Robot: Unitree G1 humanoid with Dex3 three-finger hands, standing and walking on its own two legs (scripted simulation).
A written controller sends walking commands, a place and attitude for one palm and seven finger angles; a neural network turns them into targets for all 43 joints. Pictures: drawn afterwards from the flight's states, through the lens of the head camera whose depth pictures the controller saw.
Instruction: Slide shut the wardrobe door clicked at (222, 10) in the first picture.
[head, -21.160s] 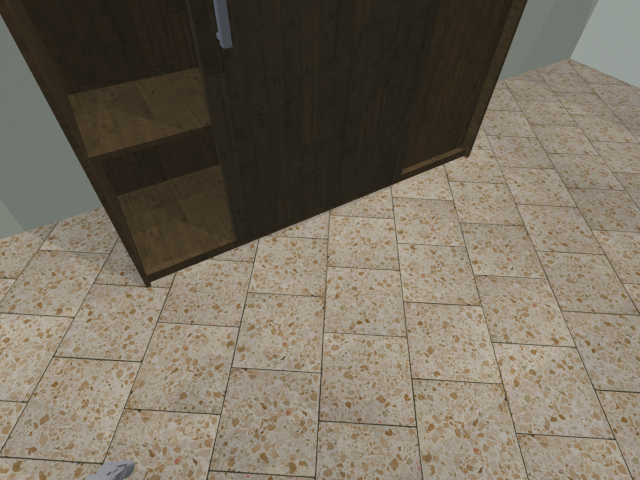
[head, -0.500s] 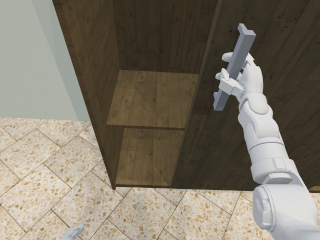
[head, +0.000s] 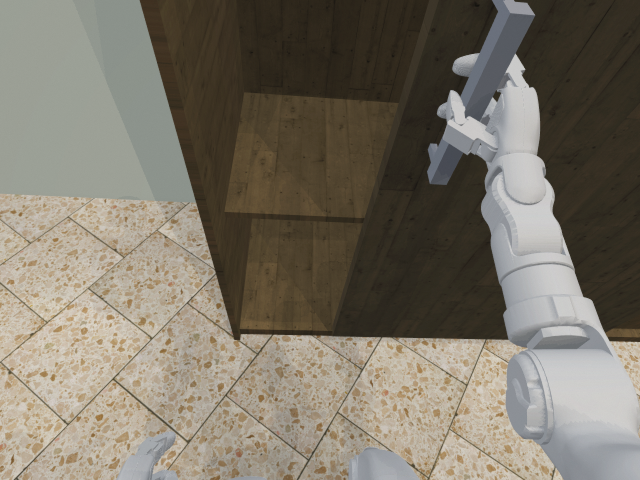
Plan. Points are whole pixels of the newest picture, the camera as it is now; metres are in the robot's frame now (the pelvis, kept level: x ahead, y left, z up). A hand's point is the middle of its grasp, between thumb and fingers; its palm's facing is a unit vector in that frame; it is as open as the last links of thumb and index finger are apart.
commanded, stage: step sideways, sliding the door along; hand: right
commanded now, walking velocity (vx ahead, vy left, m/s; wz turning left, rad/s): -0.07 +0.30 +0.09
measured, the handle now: (465, 99) +0.52 -0.12 +0.19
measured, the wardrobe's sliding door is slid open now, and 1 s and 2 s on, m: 0.29 0.08 0.00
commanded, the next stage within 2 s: stop walking and hold the door there in 1.50 s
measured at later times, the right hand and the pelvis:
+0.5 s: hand (413, 118) +0.48 -0.06 +0.19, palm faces +0.26 +0.96 -0.10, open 6.3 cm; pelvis +0.02 +0.14 -0.02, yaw -2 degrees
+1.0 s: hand (265, 110) +0.46 +0.11 +0.19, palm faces +0.23 +0.97 -0.06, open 6.6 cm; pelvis +0.08 +0.27 +0.01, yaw -7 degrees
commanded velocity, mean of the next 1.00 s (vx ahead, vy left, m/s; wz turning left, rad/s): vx -0.17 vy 0.27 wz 0.17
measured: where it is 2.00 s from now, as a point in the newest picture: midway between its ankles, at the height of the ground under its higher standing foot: outside the picture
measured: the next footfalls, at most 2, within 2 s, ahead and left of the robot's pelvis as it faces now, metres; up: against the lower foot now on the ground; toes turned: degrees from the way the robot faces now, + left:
right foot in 0.18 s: +0.07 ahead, -0.11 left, +0.00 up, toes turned -6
left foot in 0.48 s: +0.13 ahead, +0.32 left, +0.00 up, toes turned -3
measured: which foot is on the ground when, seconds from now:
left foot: down 0.00-0.20, up 0.22-0.46, down 0.48-1.00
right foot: up 0.00-0.16, down 0.18-0.52, up 0.54-0.60, down 0.62-0.82, up 0.84-0.98, down 1.00-1.00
